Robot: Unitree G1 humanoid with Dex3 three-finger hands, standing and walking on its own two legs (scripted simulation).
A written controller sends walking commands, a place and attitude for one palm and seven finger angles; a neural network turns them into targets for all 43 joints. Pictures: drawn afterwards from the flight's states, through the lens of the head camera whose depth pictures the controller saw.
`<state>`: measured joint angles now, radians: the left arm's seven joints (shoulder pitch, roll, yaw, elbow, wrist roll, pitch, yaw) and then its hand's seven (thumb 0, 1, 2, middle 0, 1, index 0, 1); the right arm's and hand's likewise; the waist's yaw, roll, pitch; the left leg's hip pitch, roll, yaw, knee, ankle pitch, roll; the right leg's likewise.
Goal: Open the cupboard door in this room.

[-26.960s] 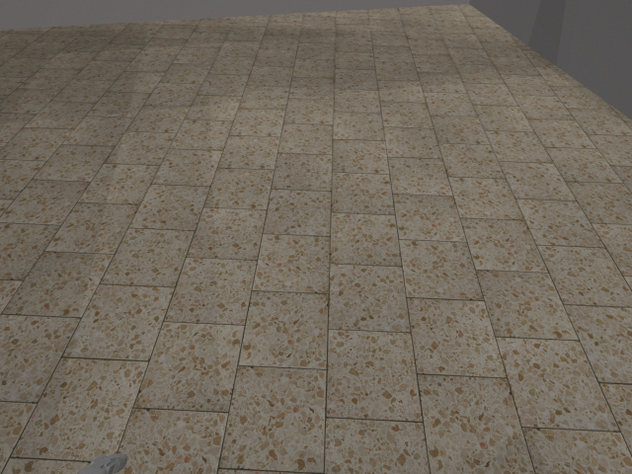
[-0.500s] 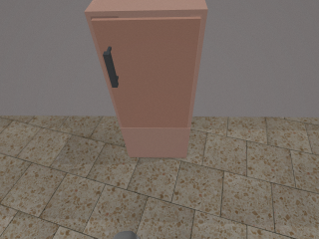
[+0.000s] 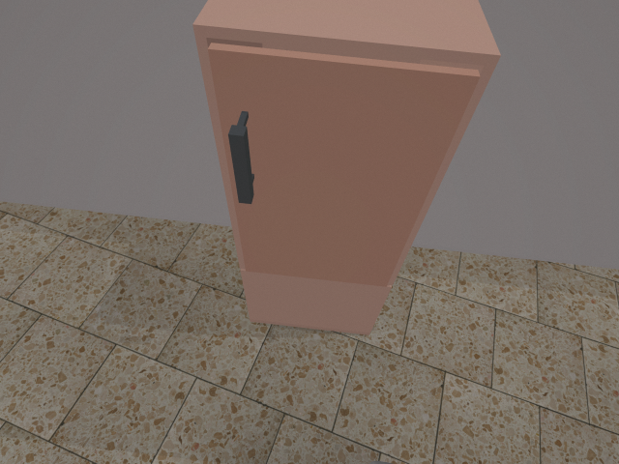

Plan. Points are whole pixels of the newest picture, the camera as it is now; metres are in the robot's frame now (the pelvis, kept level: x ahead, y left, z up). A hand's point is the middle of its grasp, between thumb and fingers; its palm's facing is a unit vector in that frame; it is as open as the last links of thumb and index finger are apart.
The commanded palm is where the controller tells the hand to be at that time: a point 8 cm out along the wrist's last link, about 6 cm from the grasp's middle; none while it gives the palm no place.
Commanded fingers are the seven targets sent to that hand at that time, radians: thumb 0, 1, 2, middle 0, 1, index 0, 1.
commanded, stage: come to a stop and stand still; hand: left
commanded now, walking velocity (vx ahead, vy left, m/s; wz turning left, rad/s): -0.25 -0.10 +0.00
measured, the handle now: (245, 159) +0.55 +0.16 +0.03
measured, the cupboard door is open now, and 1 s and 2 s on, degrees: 0 0 0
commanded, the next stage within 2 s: look again from close up in 1.22 s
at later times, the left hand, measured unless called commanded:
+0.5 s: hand out of the picture +0.09 +0.12 -0.14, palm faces +0.02 -0.95 -0.32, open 7.3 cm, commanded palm none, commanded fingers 0.00 0.90 0.90 -0.20 -0.30 -0.20 -0.30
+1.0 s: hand out of the picture -0.03 +0.18 -0.18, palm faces +0.05 -0.98 -0.19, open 7.3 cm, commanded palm none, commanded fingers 0.00 0.90 0.90 -0.20 -0.30 -0.20 -0.30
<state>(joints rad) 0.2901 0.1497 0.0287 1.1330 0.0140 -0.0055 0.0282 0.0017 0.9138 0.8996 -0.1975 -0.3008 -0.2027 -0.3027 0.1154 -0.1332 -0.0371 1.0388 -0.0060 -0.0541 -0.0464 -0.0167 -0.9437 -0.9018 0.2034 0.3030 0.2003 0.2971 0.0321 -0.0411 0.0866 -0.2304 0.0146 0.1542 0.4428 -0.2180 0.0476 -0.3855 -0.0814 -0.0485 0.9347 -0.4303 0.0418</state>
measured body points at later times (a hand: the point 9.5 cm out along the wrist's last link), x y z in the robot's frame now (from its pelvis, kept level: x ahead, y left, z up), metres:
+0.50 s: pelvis +0.01 -0.08 +0.00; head +0.06 -0.13 +0.45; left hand +0.08 +0.17 -0.12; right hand +0.06 -0.33 -0.18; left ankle -0.05 +0.10 -0.63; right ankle +0.04 -0.16 -0.74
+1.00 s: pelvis -0.03 -0.01 +0.00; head -0.01 +0.02 +0.45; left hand -0.03 +0.24 -0.16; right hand -0.01 -0.23 -0.15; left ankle -0.07 +0.09 -0.74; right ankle -0.03 -0.14 -0.71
